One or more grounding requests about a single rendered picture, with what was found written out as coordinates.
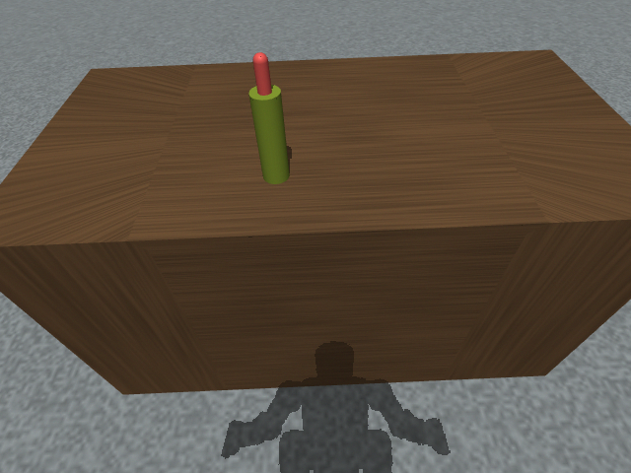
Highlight bottle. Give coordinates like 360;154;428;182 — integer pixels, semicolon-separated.
248;52;290;184

